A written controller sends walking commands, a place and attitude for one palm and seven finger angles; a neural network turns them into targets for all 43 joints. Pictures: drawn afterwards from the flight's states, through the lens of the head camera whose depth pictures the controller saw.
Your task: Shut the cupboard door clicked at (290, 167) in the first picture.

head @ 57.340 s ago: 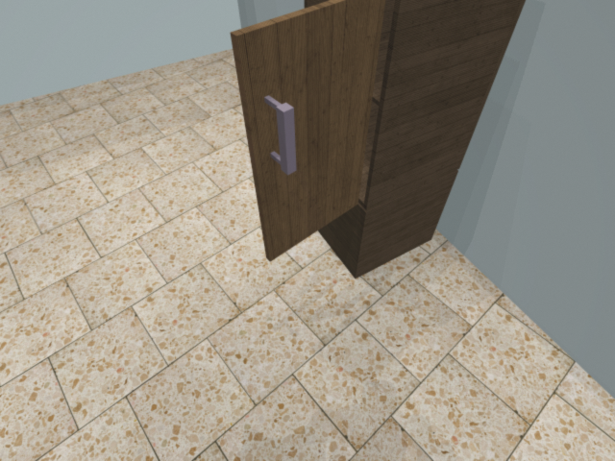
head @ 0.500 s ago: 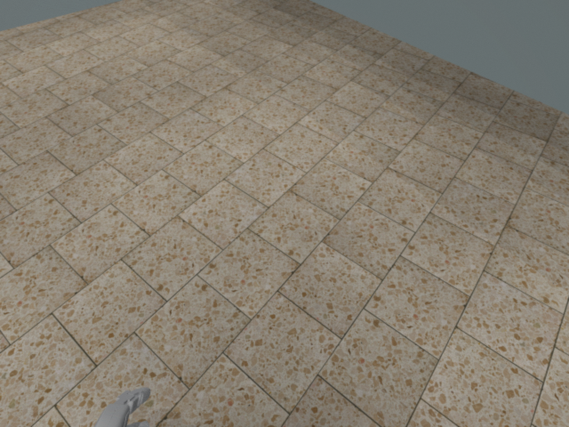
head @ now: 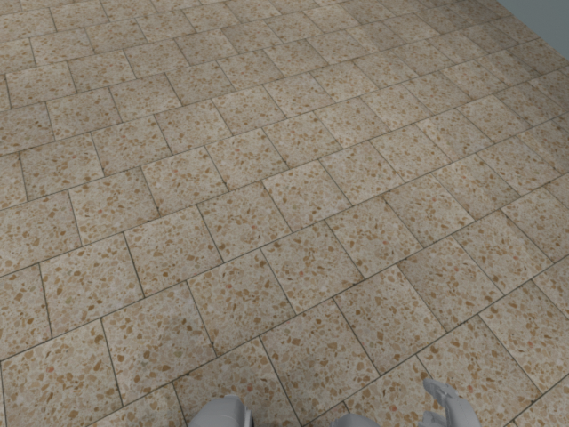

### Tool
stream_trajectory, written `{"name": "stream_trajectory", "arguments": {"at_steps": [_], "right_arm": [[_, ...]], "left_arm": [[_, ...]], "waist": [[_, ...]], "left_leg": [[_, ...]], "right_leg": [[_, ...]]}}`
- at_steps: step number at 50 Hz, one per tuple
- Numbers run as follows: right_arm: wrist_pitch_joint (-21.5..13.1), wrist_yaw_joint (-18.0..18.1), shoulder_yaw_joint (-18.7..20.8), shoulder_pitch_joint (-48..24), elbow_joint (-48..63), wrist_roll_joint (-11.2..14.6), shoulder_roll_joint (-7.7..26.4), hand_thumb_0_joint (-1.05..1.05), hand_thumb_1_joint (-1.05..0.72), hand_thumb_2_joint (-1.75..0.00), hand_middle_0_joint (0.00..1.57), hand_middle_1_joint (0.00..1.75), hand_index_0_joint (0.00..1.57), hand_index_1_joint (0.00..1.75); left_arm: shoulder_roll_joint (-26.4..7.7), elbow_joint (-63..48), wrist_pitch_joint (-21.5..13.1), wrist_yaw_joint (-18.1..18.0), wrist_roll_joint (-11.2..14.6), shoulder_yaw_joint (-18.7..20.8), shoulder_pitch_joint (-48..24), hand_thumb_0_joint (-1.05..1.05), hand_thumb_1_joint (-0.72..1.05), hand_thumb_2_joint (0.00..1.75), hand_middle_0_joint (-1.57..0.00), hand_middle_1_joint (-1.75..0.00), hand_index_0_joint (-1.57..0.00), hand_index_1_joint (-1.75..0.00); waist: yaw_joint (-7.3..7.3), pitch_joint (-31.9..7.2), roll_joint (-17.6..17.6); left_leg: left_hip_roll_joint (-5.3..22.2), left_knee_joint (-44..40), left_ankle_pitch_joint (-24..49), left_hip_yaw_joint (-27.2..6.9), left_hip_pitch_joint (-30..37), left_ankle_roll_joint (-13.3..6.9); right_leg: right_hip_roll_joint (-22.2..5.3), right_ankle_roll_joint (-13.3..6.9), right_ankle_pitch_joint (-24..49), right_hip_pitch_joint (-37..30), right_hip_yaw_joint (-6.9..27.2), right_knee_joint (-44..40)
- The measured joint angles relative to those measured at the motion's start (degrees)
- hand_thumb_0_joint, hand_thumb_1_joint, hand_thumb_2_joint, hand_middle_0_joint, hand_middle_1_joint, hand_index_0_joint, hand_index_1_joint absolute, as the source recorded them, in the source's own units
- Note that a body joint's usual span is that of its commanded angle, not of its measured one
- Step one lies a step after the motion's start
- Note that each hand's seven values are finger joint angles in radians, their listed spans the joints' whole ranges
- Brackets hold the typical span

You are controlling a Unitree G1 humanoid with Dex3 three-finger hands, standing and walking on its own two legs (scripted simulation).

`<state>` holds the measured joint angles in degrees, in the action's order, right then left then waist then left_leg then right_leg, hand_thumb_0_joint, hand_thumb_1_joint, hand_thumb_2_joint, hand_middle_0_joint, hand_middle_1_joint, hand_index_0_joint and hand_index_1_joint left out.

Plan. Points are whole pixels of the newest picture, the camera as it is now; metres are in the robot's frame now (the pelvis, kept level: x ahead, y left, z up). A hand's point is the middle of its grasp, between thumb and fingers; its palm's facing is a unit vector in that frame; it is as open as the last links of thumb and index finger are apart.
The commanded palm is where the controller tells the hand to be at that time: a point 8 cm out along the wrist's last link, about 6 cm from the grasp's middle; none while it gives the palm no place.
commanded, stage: turn to face it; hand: left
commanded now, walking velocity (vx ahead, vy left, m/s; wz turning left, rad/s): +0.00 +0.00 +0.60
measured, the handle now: out of the picture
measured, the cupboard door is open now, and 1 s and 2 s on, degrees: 26 26 26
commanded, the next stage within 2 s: none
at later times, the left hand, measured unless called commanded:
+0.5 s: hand out of the picture +0.12 +0.15 -0.12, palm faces +0.24 -0.93 -0.28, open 7.4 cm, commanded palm none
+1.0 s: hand out of the picture -0.03 +0.19 -0.15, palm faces +0.60 -0.75 -0.26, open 7.4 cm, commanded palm none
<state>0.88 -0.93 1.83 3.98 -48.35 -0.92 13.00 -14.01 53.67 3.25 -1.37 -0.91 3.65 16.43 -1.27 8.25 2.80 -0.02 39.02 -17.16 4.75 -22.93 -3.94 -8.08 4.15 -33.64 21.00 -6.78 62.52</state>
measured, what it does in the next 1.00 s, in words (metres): steps on the spot, turning left: right foot, then left foot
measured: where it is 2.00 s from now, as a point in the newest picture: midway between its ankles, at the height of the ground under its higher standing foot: outside the picture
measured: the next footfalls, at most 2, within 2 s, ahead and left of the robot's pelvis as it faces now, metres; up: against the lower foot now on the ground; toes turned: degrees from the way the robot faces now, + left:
right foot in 0.38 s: +0.10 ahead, -0.17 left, +0.00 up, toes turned +11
left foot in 0.80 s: +0.03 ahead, +0.08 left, +0.00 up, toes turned +35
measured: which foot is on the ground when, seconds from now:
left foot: down 0.00-0.38, up 0.40-0.78, down 0.80-1.00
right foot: up 0.00-0.36, down 0.38-0.80, up 0.82-1.00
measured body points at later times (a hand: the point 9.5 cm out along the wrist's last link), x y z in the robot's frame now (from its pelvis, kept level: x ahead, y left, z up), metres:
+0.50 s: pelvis +0.05 -0.06 +0.01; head +0.10 -0.08 +0.46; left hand +0.10 +0.20 -0.10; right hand +0.17 -0.31 -0.14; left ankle -0.01 +0.06 -0.64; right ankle +0.06 -0.17 -0.72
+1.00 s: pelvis +0.05 -0.04 +0.01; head +0.08 +0.01 +0.46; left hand -0.06 +0.23 -0.13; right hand +0.30 -0.17 -0.11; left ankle +0.00 +0.06 -0.72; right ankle +0.13 -0.17 -0.65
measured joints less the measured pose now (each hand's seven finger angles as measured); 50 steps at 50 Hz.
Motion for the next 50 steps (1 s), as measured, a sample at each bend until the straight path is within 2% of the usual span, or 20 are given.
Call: {"name": "stream_trajectory", "arguments": {"at_steps": [3,8,13,17,18,19,20,22,24,27,32,37,39,40,41,43,45,47,50], "right_arm": [[0.2,0.9,-0.3,0.6,0.2,-0.2,-0.4,0.00,-0.91,-0.89,0.20,0.30,0.20,0.30],[0.7,1.0,-0.3,2.8,-1.0,-0.3,-1.0,0.00,-0.91,-0.89,0.20,0.30,0.20,0.30],[1.4,0.7,0.3,5.4,-2.2,-0.5,-1.4,0.00,-0.90,-0.89,0.20,0.30,0.20,0.30],[2.1,0.6,1.2,7.2,-3.0,-0.5,-0.9,0.00,-0.90,-0.89,0.20,0.30,0.20,0.30],[2.3,0.6,1.5,7.7,-3.1,-0.4,-0.8,0.00,-0.90,-0.89,0.20,0.30,0.20,0.30],[2.4,0.6,1.9,8.3,-3.2,0.0,-0.5,0.00,-0.90,-0.89,0.20,0.30,0.20,0.30],[2.5,0.5,2.4,8.3,-3.5,0.1,0.1,0.00,-0.90,-0.89,0.20,0.30,0.20,0.30],[3.2,0.6,3.2,8.4,-4.2,0.1,1.2,0.00,-0.91,-0.89,0.20,0.30,0.20,0.30],[3.6,0.3,3.6,8.4,-4.6,-0.1,1.9,0.00,-0.91,-0.89,0.20,0.30,0.20,0.30],[3.7,-0.2,3.5,8.6,-4.5,-0.1,2.2,0.00,-0.91,-0.89,0.20,0.30,0.20,0.30],[4.1,-0.6,2.7,8.0,-4.9,0.0,1.6,0.00,-0.91,-0.89,0.20,0.30,0.19,0.30],[3.8,-0.7,2.0,5.1,-4.3,0.3,1.0,0.01,-0.91,-0.90,0.20,0.30,0.19,0.30],[3.1,-0.8,1.7,4.1,-3.2,0.3,0.9,0.01,-0.91,-0.89,0.20,0.30,0.19,0.30],[2.5,-0.9,1.6,3.8,-2.4,0.1,1.3,0.00,-0.91,-0.89,0.20,0.30,0.19,0.30],[1.8,-0.7,1.6,3.1,-2.1,0.0,1.0,0.00,-0.91,-0.89,0.20,0.30,0.20,0.30],[1.0,-0.2,1.1,2.2,-1.5,0.0,0.5,0.00,-0.91,-0.89,0.20,0.30,0.20,0.30],[0.7,0.6,0.7,2.3,-0.9,-0.2,0.3,0.00,-0.91,-0.89,0.20,0.30,0.20,0.30],[0.8,1.1,0.5,2.5,-0.8,-0.3,0.2,0.00,-0.91,-0.89,0.20,0.30,0.20,0.30],[1.2,1.1,0.2,3.0,-1.1,-0.4,0.2,0.00,-0.91,-0.89,0.20,0.30,0.20,0.30]], "left_arm": [[-0.7,-1.1,0.5,0.3,-0.1,0.7,-3.1,0.01,0.91,0.90,-0.20,-0.30,-0.20,-0.30],[-0.9,-4.1,0.0,1.0,-0.4,0.9,-7.6,0.01,0.91,0.90,-0.20,-0.30,-0.20,-0.30],[-0.4,-6.3,-0.2,1.1,-0.3,0.5,-10.9,0.01,0.91,0.90,-0.20,-0.30,-0.20,-0.30],[0.4,-7.5,-0.8,1.1,0.0,-0.2,-11.8,0.01,0.91,0.90,-0.20,-0.30,-0.20,-0.30],[0.5,-7.9,-1.3,1.1,0.1,-0.5,-11.5,0.01,0.91,0.90,-0.20,-0.30,-0.20,-0.30],[0.6,-8.2,-1.9,1.0,-0.1,-0.7,-11.0,0.01,0.91,0.90,-0.20,-0.30,-0.20,-0.30],[1.3,-8.0,-2.4,0.8,-0.4,-1.0,-10.7,0.01,0.91,0.90,-0.20,-0.30,-0.20,-0.30],[2.6,-7.4,-2.8,0.6,-0.6,-1.7,-9.5,0.01,0.91,0.90,-0.20,-0.30,-0.20,-0.30],[3.5,-6.6,-2.6,0.4,-0.5,-2.0,-7.8,0.01,0.90,0.90,-0.21,-0.30,-0.20,-0.30],[4.2,-5.3,-2.2,0.2,-0.4,-2.2,-5.8,0.01,0.90,0.90,-0.21,-0.30,-0.20,-0.30],[4.2,-4.2,-2.4,0.3,-0.6,-1.9,-3.6,0.01,0.90,0.90,-0.21,-0.30,-0.20,-0.30],[2.6,-3.2,-2.2,0.4,-0.9,-1.0,-1.5,0.01,0.90,0.90,-0.21,-0.30,-0.20,-0.30],[1.5,-2.6,-1.9,0.5,-0.7,-0.5,-0.4,0.01,0.90,0.90,-0.21,-0.30,-0.20,-0.30],[1.0,-2.5,-1.6,0.6,-0.5,-0.2,0.4,0.01,0.90,0.90,-0.21,-0.30,-0.20,-0.30],[0.2,-2.1,-1.0,0.5,-0.3,0.0,0.4,0.01,0.90,0.90,-0.21,-0.30,-0.20,-0.30],[-1.1,-1.3,0.6,0.1,-0.2,0.4,-0.4,0.01,0.90,0.90,-0.21,-0.30,-0.20,-0.30],[-1.8,-0.8,1.5,0.1,-0.1,0.7,-1.6,0.01,0.91,0.90,-0.20,-0.30,-0.20,-0.30],[-2.0,-1.2,1.5,0.4,-0.1,0.8,-2.9,0.01,0.91,0.90,-0.20,-0.30,-0.20,-0.30],[-1.8,-2.7,1.1,0.8,-0.1,0.8,-4.8,0.01,0.91,0.90,-0.20,-0.30,-0.20,-0.30]], "waist": [[0.34,-0.5,-0.5],[1.15,-2.0,-1.5],[2.59,-3.2,-2.5],[3.64,-3.8,-3.6],[3.71,-4.1,-3.8],[3.60,-4.6,-3.8],[3.66,-4.3,-4.9],[4.09,-4.0,-6.0],[4.37,-3.9,-6.2],[4.93,-3.8,-5.5],[3.85,-3.0,-3.4],[1.67,-1.9,-1.5],[1.15,-1.9,-0.7],[0.98,-2.5,-1.0],[0.92,-2.3,-0.2],[0.48,-1.8,0.7],[0.51,-2.0,0.3],[0.54,-2.1,-0.2],[0.69,-2.4,-1.1]], "left_leg": [[-0.5,-3.7,1.5,-1.9,2.1,0.9],[-1.2,-8.7,3.8,-5.4,4.9,1.0],[-1.6,-9.8,4.2,-9.0,5.6,2.2],[-2.2,-7.8,3.1,-11.8,4.5,3.8],[-2.6,-6.6,2.4,-12.4,3.9,4.3],[-3.1,-4.5,1.4,-12.8,2.9,4.7],[-3.2,-0.1,-3.2,-13.1,1.4,5.1],[-3.5,13.0,-9.9,-11.5,-2.6,5.7],[-3.0,24.0,-9.6,-8.9,-5.6,6.4],[-1.1,29.7,-7.0,-6.1,-7.2,7.4],[1.2,21.4,-7.8,-3.6,-4.4,7.9],[1.5,7.4,-8.0,-0.9,0.7,6.6],[1.0,-0.7,-3.1,0.1,4.0,5.9],[1.2,-4.1,1.1,-0.2,5.2,4.5],[0.7,-2.8,0.5,-0.4,4.5,3.4],[0.1,-0.8,-1.9,-1.1,3.9,2.3],[-0.1,-1.8,-1.9,-2.6,4.3,2.1],[-0.3,-4.1,-0.4,-4.0,5.4,2.5],[-0.6,-6.9,1.6,-6.1,6.5,2.5]], "right_leg": [[1.1,0.6,4.4,4.9,3.3,3.7],[1.9,1.3,9.5,7.8,5.9,-0.6],[3.6,1.3,10.2,5.6,6.4,-9.4],[6.1,0.6,12.5,0.1,5.9,-21.1],[6.5,0.3,15.4,-2.3,5.6,-26.1],[6.4,-0.9,17.6,-4.2,5.4,-30.0],[6.7,-2.3,17.1,-4.3,4.5,-29.5],[6.1,-4.2,15.1,-5.1,2.8,-28.4],[5.3,-4.7,14.7,-6.6,1.7,-29.7],[3.7,-4.7,15.2,-8.5,-0.4,-32.0],[1.1,-4.3,14.6,-10.3,-4.4,-32.9],[-1.2,-3.0,12.3,-10.3,-8.1,-29.8],[-2.4,-2.1,10.4,-9.5,-9.2,-26.6],[-2.6,-1.6,9.3,-8.0,-9.4,-23.3],[-2.9,-1.0,5.4,-5.8,-7.5,-18.2],[-1.1,-0.5,0.2,-1.3,-1.9,-7.9],[0.7,0.0,1.0,2.1,1.0,-1.5],[1.7,0.4,3.8,4.3,2.8,0.5],[2.5,0.6,6.5,5.4,4.3,-2.1]]}}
